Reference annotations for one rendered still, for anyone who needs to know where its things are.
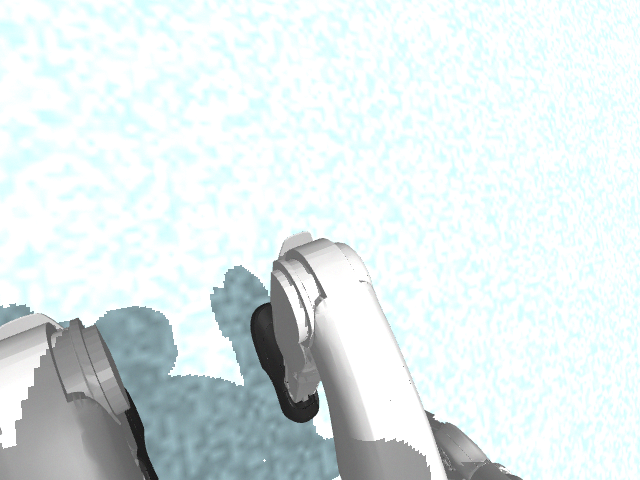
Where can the right robot foot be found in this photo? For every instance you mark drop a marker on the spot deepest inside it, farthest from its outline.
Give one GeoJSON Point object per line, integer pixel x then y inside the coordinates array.
{"type": "Point", "coordinates": [271, 360]}

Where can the right robot hand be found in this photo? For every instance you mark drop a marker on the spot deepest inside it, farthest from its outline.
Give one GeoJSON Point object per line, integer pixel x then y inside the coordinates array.
{"type": "Point", "coordinates": [458, 452]}

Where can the right robot arm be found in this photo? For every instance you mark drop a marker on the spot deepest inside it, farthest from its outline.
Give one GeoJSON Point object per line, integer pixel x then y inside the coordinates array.
{"type": "Point", "coordinates": [493, 471]}

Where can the left robot foot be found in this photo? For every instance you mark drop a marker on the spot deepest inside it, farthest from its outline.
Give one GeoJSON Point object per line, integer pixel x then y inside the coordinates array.
{"type": "Point", "coordinates": [137, 429]}

